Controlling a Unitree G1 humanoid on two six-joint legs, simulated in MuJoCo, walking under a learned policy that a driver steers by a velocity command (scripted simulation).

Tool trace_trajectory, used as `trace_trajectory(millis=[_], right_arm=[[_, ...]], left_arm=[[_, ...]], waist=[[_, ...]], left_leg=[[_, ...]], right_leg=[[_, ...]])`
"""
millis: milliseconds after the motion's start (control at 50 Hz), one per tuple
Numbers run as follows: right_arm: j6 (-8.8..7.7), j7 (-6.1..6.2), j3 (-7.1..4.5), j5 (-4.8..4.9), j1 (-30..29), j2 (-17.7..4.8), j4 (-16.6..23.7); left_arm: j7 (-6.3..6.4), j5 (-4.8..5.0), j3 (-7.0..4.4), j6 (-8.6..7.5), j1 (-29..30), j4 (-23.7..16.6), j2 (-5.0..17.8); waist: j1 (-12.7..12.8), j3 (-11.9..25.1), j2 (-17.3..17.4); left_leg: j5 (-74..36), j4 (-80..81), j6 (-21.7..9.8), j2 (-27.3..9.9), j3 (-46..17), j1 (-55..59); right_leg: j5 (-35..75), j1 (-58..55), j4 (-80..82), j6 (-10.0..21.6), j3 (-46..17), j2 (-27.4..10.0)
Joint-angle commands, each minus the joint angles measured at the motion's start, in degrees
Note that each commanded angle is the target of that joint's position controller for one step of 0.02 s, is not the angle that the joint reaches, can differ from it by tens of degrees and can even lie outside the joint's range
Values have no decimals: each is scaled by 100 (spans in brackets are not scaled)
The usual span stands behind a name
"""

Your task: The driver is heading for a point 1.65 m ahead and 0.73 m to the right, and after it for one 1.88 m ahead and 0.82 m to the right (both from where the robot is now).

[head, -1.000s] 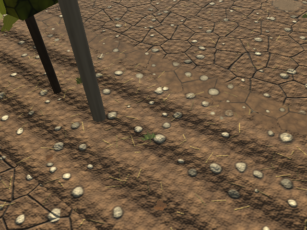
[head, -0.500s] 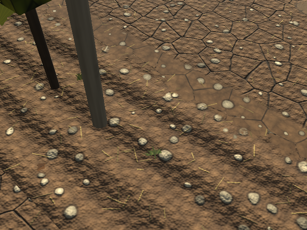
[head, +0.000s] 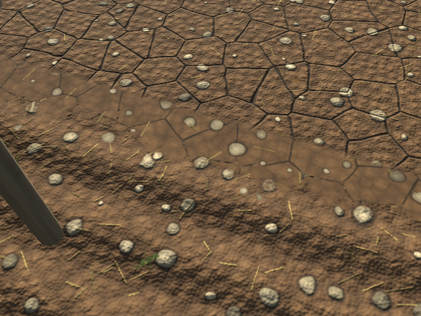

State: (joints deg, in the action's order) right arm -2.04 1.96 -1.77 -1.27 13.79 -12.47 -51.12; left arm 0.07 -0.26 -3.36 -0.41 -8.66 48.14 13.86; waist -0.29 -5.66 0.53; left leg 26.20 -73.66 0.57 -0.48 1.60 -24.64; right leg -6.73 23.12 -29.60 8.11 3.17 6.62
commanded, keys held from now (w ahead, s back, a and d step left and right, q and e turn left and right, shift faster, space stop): w+e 1.00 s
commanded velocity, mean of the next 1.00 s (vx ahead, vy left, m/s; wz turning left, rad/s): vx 0.42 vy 0.00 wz -0.59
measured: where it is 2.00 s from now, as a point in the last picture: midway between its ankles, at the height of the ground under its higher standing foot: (340, 216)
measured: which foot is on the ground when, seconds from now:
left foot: up 0.00-0.44, down 0.46-0.94, up 0.96-1.00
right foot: down 0.00-0.44, up 0.46-0.90, down 0.92-1.00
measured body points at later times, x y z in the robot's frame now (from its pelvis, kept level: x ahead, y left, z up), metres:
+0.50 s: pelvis +0.13 +0.05 +0.01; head +0.14 +0.05 +0.46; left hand +0.26 +0.31 -0.11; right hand +0.21 -0.25 -0.08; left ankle +0.18 +0.15 -0.73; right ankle +0.09 -0.04 -0.70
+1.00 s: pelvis +0.34 -0.08 -0.01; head +0.38 -0.10 +0.44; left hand +0.65 +0.00 -0.10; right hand +0.17 -0.28 -0.14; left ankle +0.25 +0.13 -0.63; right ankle +0.36 -0.16 -0.72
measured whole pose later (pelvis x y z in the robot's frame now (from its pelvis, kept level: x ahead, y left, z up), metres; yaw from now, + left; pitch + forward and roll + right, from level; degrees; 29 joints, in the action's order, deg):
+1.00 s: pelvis +0.34 -0.08 -0.01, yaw -36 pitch +2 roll +0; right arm -2.9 0.3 -2.0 -0.9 23.4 -14.2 -48.9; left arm -2.2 -1.8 -2.6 -0.8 -3.9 39.4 16.0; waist -3.5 -4.2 -0.3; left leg 24.1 -66.0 0.4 -4.2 4.2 -12.9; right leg -11.6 25.4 -35.2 7.6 4.0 5.7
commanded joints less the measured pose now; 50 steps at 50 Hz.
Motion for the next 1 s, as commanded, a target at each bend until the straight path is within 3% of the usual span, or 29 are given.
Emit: trace_trajectory(millis=[20, 60, 120, 200, 320, 380, 420, 440, 460, 480, 500, 520, 540, 580, 680, 740, 800, 840, 880, 900, 920, 940, 960, 980, 1000], right_arm=[[210, -28, -139, -132, 573, -564, 307], [270, -83, -127, -138, 497, -492, 379], [254, -124, -172, -156, -35, -620, 591], [184, -122, -193, -113, -569, -662, 779], [33, -151, -155, -59, -971, -676, 1025], [-66, -151, -128, 10, -886, -709, 1120], [-153, -83, -116, 90, -192, -654, 970], [-208, -4, -172, 78, 231, -835, 863], [-242, 94, -273, -4, 668, -1339, 845], [-207, 129, -380, -111, 688, -1876, 943], [-182, 119, -406, -149, 435, -1712, 885], [-202, 56, -296, -64, 276, -1251, 938], [-228, -1, -231, -19, 124, -1025, 958], [-277, -30, -186, -4, 205, -895, 924], [-353, -170, -202, -1, 828, -839, 660], [-349, -178, -206, 2, 908, -836, 575], [-331, -130, -238, 16, 1140, -974, 424], [-286, -90, -251, 6, 1216, -1067, 323], [-217, -33, -279, 6, 1305, -1266, 227], [-179, -7, -281, 20, 1334, -1332, 212], [-163, -6, -267, 28, 1228, -1337, 283], [-181, -110, -142, 81, 1413, -813, 616], [-227, -167, -180, 49, 1109, -919, 962], [-251, -186, -244, 15, 365, -1164, 1105], [-314, -202, -164, 63, 305, -989, 1151]], left_arm=[[46, -18, -157, 36, -410, -219, 618], [8, -47, -227, -10, -390, -248, 802], [-8, -56, -288, -15, -525, -266, 933], [-26, -46, -348, -37, -916, -224, 1028], [-59, -96, -401, -71, -1122, -258, 1115], [-103, -137, -420, -77, -1005, -354, 1140], [-119, -136, -414, -55, -561, -511, 1086], [-98, -108, -374, -78, -482, -565, 915], [-88, -39, -254, -144, -592, -656, 463], [-93, -26, -175, -209, -578, -814, 329], [-110, -197, -222, -227, -434, -835, 749], [-170, -230, -263, -221, -395, -758, 882], [-229, -217, -258, -195, -525, -665, 819], [-333, -250, -236, -102, -587, -612, 742], [-441, -203, -124, -5, 238, -985, 555], [-513, -189, -16, -2, 753, -1175, 406], [-578, -198, 81, -7, 1312, -1413, 312], [-540, -215, 93, -8, 1276, -1444, 351], [-447, -248, 33, -27, 746, -1323, 514], [-396, -269, -43, -71, 36, -1131, 673], [-311, -318, -167, -111, -919, -818, 907], [-208, -342, -336, -92, -1345, -777, 1500], [-158, -137, -409, -36, -1342, -924, 1785], [-91, -76, -396, 13, -1385, -812, 1632], [-42, -32, -330, -7, -1107, -719, 1381]], waist=[[-92, 908, -78], [-94, 1007, -208], [70, 800, -470], [312, 734, -504], [425, 678, -632], [307, 646, -688], [-197, 600, -515], [-416, 627, -207], [-502, 858, 716], [-457, 901, 1230], [-196, 412, 649], [-127, 227, 324], [-13, 156, 355], [-10, 267, 678], [-194, 233, 602], [-279, 117, 636], [-412, -12, 629], [-320, 87, 657], [-21, 539, 770], [290, 978, 764], [757, 1496, 550], [702, 2226, -582], [648, 2762, -1092], [821, 2100, -341], [559, 1342, -243]], left_leg=[[-376, 486, 83, -264, -353, -322], [-633, 958, 133, -285, -345, -285], [-895, 1668, 273, -310, -386, -687], [-1195, 2397, 348, -268, -475, -1040], [-938, 3257, 213, -15, -504, -745], [-540, 3839, 63, 197, -501, 2], [-924, 4982, -93, 306, -442, 1529], [-1032, 5395, -149, 33, -591, 2562], [236, 6010, -327, -1220, -1807, 3282], [1676, 6677, -782, -2395, -3834, 3410], [1807, 6617, -1067, -2482, -3873, 2831], [1385, 6582, -988, -2096, -3271, 2565], [657, 6613, -810, -1714, -2543, 2435], [-756, 6587, -676, -1292, -1510, 2351], [-3110, 6408, -729, -1186, -434, 2470], [-3630, 6394, -689, -1095, 63, 2408], [-4024, 6352, -653, -1243, 320, 2593], [-5299, 5911, -577, -1304, 587, 2842], [-7293, 4780, -529, -1365, 813, 3032], [-7365, 3808, -502, -1404, 886, 2812], [-6424, 2466, -398, -1308, 1011, 1978], [-2718, 503, -158, -847, 1021, -114], [468, -921, 7, 102, 274, -1404], [-143, -984, -45, -221, -362, -1983], [-594, -501, -76, -460, -331, -1918]], right_leg=[[1194, -778, 1455, 869, -2007, -1591], [-378, -650, 1702, 787, -2099, -1346], [-1859, -715, 2018, 693, -2539, -1300], [-2161, -1189, 2082, 574, -2955, -1367], [-2318, -1291, 1863, 610, -3301, -1310], [-2420, -860, 1643, 632, -3482, -1218], [-2473, 107, 1267, 372, -3352, -878], [-2688, 885, 743, 104, -3050, -556], [-2933, 1558, -729, -243, -2130, -57], [-2713, 2413, -1970, -365, -1218, 473], [-2061, 2657, -2575, -375, -1135, -231], [-1647, 2505, -2699, -428, -1154, -397], [-1303, 2330, -2755, -542, -1091, -466], [-819, 2166, -3227, -686, -837, -558], [-226, 2430, -3181, -794, -580, -707], [180, 2081, -2162, -756, -240, -765], [111, 1657, -1170, -550, 188, -771], [-236, 1151, -715, -312, 438, -570], [-735, 240, -515, -15, 656, -143], [-719, -700, -264, 170, 557, 13], [-577, -2142, 59, 381, 209, -82], [-1644, -4057, 212, 924, -1992, -1662], [-809, -4612, 934, 1522, -4721, -2817], [-57, -4289, 1033, 1371, -3847, -2492], [605, -3408, 1114, 1237, -3080, -2325]])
